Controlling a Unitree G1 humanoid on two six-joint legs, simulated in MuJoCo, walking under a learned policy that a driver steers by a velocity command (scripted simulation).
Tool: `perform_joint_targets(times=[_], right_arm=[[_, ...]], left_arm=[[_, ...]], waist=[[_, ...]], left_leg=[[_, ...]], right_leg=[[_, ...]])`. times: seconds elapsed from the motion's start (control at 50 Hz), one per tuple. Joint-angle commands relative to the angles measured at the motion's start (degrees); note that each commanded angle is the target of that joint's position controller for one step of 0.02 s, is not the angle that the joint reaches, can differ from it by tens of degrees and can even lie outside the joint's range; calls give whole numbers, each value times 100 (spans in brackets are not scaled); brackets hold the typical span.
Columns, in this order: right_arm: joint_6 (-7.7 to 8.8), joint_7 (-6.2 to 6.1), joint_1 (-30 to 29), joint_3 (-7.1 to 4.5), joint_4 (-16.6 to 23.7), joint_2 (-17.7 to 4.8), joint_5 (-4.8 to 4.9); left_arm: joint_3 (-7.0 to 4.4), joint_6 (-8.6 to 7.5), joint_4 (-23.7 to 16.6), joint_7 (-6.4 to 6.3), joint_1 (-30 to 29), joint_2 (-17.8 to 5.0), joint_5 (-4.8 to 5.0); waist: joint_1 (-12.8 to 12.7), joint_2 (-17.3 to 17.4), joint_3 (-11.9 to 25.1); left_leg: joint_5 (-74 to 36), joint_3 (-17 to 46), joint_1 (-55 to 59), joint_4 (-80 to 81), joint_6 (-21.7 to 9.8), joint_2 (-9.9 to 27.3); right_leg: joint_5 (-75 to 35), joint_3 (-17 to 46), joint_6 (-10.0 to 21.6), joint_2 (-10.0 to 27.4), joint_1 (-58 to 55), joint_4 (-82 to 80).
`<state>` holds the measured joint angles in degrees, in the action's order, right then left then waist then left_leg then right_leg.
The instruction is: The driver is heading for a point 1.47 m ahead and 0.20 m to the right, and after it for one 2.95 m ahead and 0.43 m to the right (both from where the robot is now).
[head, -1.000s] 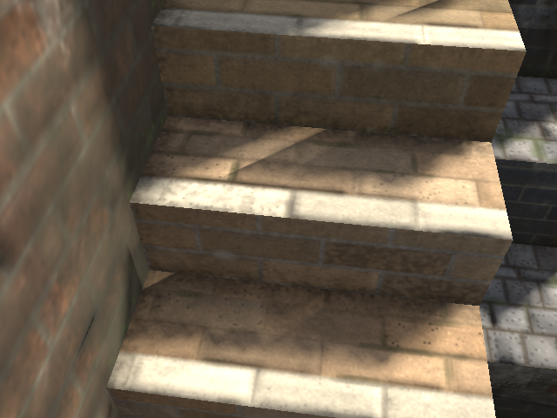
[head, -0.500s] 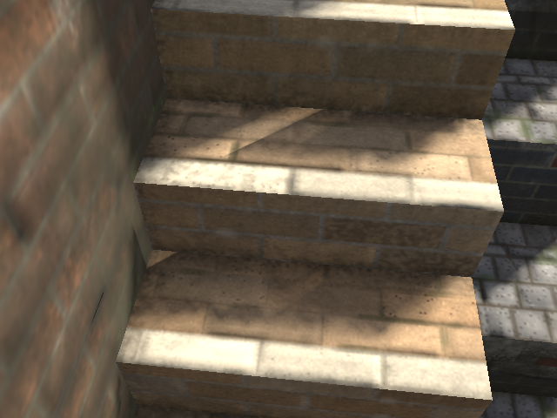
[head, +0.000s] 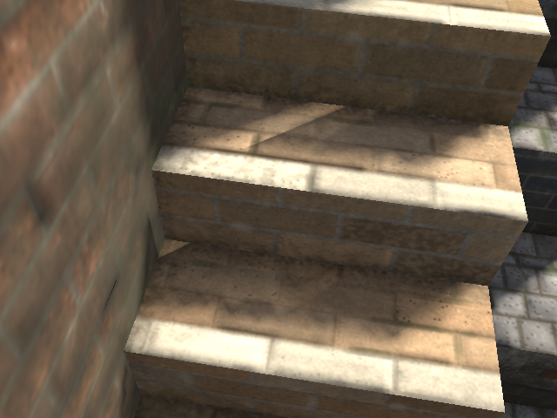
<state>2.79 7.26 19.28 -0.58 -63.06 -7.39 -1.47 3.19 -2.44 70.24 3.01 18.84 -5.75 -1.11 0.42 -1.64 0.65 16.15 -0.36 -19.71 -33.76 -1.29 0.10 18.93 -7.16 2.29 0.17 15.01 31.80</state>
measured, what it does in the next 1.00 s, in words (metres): climbs: left foot 0.20 m higher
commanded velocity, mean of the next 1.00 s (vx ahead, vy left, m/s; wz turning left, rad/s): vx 0.41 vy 0.00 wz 0.00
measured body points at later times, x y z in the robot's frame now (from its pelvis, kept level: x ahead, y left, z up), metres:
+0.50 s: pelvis +0.11 -0.02 +0.01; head +0.12 -0.01 +0.46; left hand -0.08 +0.15 -0.12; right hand +0.24 -0.22 -0.12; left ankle +0.22 +0.10 -0.47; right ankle -0.02 -0.09 -0.73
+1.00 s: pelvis +0.28 +0.01 +0.19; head +0.28 +0.01 +0.64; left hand +0.43 +0.22 +0.06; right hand +0.23 -0.15 +0.02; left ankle +0.28 +0.09 -0.54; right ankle +0.31 -0.12 -0.25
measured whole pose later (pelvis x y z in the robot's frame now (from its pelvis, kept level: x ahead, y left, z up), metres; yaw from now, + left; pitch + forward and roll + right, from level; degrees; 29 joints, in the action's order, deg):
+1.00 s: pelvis +0.28 +0.01 +0.19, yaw -1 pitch +7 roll +2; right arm 5.2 8.8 25.0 1.5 -63.8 -4.4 -4.0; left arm 0.8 1.6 51.5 -1.2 7.9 -8.5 -0.8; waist 3.1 -0.5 9.1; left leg 18.0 -4.6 -23.5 -34.2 -4.9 -4.1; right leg 15.5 4.4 7.3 4.0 71.2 119.7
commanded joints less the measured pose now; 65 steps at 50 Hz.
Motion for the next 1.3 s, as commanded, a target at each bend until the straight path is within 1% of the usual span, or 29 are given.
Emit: perform_joint_targets(times=[0.02, 0.12, 0.22, 0.26, 0.3, 0.38, 0.44, 0.48, 0.5, 0.54, 0.58, 0.62, 0.64, 0.66, 0.68, 0.76, 0.78, 0.82, 0.86, 0.9, 0.94, 1.0, 1.08, 1.12, 1.16, 1.2, 1.24, 1.26, 1.3], right_arm=[[36, 50, 501, -86, 33, -470, -81], [39, -231, 431, -218, 8, -581, -151], [72, -200, 470, -216, -8, -207, -334], [69, -186, 28, -114, 243, 95, -353], [110, -330, -188, -196, 386, -244, -160], [65, -82, -1031, 13, 1066, 248, -176], [-71, -84, -1564, 184, 1678, 353, 15], [-241, -228, -2749, 237, 2300, -8, 180], [-485, -231, -3585, 353, 2591, -18, 75], [-688, -221, -1846, 391, 2200, 82, -48], [-751, -253, -952, 77, 1846, -579, -36], [-889, -290, -165, -176, 1394, -968, 31], [-898, -360, 594, -142, 926, -943, -197], [-923, -325, 928, -83, 969, -689, -365], [-762, -322, 782, -85, 743, -655, -289], [-38, -40, -1102, 282, 536, 596, 31], [63, 56, -1016, 317, 645, 693, -97], [146, 270, -1610, 203, 873, 300, 206], [168, 236, -1409, 9, 945, -457, -45], [261, 132, 667, 72, 204, -212, -279], [296, 140, 1600, 224, -230, 238, -332], [283, 205, 1209, 260, -148, 189, -237], [173, 212, 1511, 183, -115, -188, -424], [66, 353, 1277, 45, -12, -571, -188], [185, 403, 1394, 181, -76, -478, -183], [372, 285, 1089, -55, 146, -1183, -59], [483, 266, 1220, -156, -74, -1493, -228], [530, 313, 1599, -173, -281, -1428, -386], [443, 461, 1430, -177, -328, -1120, -394]], left_arm=[[-82, -35, -33, -50, 369, -370, -85], [-164, -125, -310, -363, 376, -127, -81], [-356, -291, -131, -370, 1023, -449, -38], [-538, -386, 323, -346, 2399, -1025, -111], [-583, -427, 731, -259, 3418, -1186, -181], [-170, -185, 440, -135, 1610, -75, -585], [-94, -213, -96, -153, 955, -385, -763], [-89, -236, -261, -93, 1107, -719, -697], [-81, -205, 105, 36, 2065, -1012, -452], [-205, -309, 325, 329, 2388, -1592, -327], [-359, -419, 357, 506, 2336, -1734, -184], [-331, -257, 290, 625, 2007, -1384, -426], [-256, -68, 332, 743, 1753, -779, -261], [-354, 114, 125, 748, 1092, -870, 167], [-327, 170, -169, 568, 586, -525, 334], [-300, 102, -903, -58, 144, -192, 56], [-314, 200, -1098, -156, 125, -320, 89], [-138, 300, -1506, -152, 109, -139, 332], [-319, 284, -1293, -132, 326, -819, 286], [-305, 317, -1728, -343, -820, -712, -15], [-313, 333, -2234, -474, -1563, -649, -18], [-334, 368, -2587, -490, -1786, -696, -8], [-204, 465, -2952, -468, -2592, -533, 63], [-47, 467, -3228, -326, -3754, -490, 41], [33, 329, -2834, -211, -3083, -353, -25], [149, 194, -2751, -145, -2503, -303, -44], [124, 153, -2653, -59, -2109, -532, 62], [64, 203, -2568, -83, -2048, -868, 166], [-148, 286, -2132, -153, -624, -1513, 70]], waist=[[63, 464, -476], [16, 628, -412], [-145, -108, -34], [-696, -892, -288], [-1053, -861, -696], [-68, 250, -509], [448, -11, -552], [215, 206, -145], [136, -683, -13], [687, -1445, 199], [822, -1044, 1493], [1201, -153, 1498], [1360, 1004, 1368], [1453, 1204, 1498], [1128, 1255, 833], [-366, -104, 532], [-433, -182, 640], [-756, 186, 697], [-533, 692, 676], [254, 589, 411], [482, 571, 341], [206, 479, 258], [390, 388, 389], [450, 640, 120], [308, 862, 79], [-115, 1060, 866], [-446, 1665, 1500], [-350, 1365, 1584], [-757, 15, 2107]], left_leg=[[1276, 783, -334, 1053, -776, 596], [1937, 1909, -440, 1495, -1429, 1311], [-243, 497, -599, -181, -1149, 426], [67, -35, -2999, -2657, -649, -95], [700, 955, -5698, -7798, -559, -367], [-32, 1102, -7108, -10295, -1757, -293], [-407, -360, -5262, -8290, -1773, 403], [-688, -752, -3215, -5493, -1344, 388], [1978, -1078, -3261, -4587, -686, -120], [1341, -1210, -4111, -4363, -550, -628], [97, -792, -2819, -3912, -897, -826], [591, 287, -526, -2622, -1222, -592], [187, 1878, 240, -1114, -1643, 322], [2628, 4143, -628, 370, -2044, 1101], [3414, 4400, -939, 545, -1813, 1158], [1307, 1881, -1470, 783, -1338, 592], [450, 1221, -1470, 638, -1187, 446], [-73, 298, -2281, 1138, -694, 480], [-126, 634, -2744, 1509, -1014, 739], [697, 1806, -506, 1322, -1296, 1077], [370, 2245, 1138, 1200, -1373, 1250], [5, 2060, 1699, 1503, -1469, 1535], [-315, 1525, 840, 1944, -1303, 1420], [11, 1217, -804, 3234, -1364, 1557], [-1768, 1070, 614, 3039, -1365, 1766], [-6334, 393, 1877, 2162, -1357, 1530], [-9659, 140, 2215, 1308, -1369, 1484], [-10634, -6, 1554, 896, -1310, 1289], [-7815, 54, -528, -992, -996, 930]], right_leg=[[980, 388, 357, 286, 351, -395], [449, 490, 548, 320, 408, 69], [-1114, 1072, 1044, 592, -679, -382], [-2661, 3029, 2086, 1875, -2313, -1219], [-2725, 4253, 2647, 2809, -3097, -1477], [-2706, 1645, 1264, 1821, -1737, -1311], [-2360, 269, 876, 901, 742, -2408], [-4081, 173, 1000, 749, 2015, -3225], [-5557, 898, 1564, 1239, 1324, -3446], [-10688, 723, 2141, 2035, -1144, -2076], [-12921, 125, 1887, 1821, -1717, -845], [-10703, 662, 1746, 1449, 519, 586], [-5373, 808, 1231, 842, 1840, 2356], [-3042, 1490, 851, 309, 2412, 5552], [-3229, 2077, 892, 289, 3543, 6738], [-2469, 2039, 679, 235, 4982, 7643], [-2659, 1917, 594, 368, 4933, 7184], [-1025, 1158, 114, 768, 4020, 6389], [-872, 777, -14, 588, 3332, 8232], [-667, 1198, 196, 481, 5794, 8993], [-408, 1553, 529, 412, 7220, 9058], [127, 1489, 608, 682, 7920, 9037], [-210, 988, 497, 1141, 7389, 7480], [2775, 440, 695, 787, 5175, 5889], [2305, 422, 789, 703, 5645, 6425], [2235, -30, 912, 167, 4871, 5447], [1351, -20, 893, -144, 3346, 4386], [230, 88, 1029, -205, 2476, 4234], [-1800, 2226, 1580, 536, 163, 2444]])
Keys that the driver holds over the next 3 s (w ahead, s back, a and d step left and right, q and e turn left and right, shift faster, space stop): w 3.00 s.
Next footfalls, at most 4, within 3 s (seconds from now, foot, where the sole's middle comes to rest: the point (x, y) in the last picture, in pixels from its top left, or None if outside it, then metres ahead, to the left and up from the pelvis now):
0.56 left None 0.32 0.10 -0.57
1.22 right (391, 339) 0.50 -0.19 -0.38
1.82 left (294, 150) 0.78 -0.01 -0.18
2.34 right None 1.03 -0.17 0.01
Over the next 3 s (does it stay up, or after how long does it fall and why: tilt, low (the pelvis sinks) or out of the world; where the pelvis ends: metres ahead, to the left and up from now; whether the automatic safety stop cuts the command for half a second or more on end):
stays up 1.18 -0.10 0.94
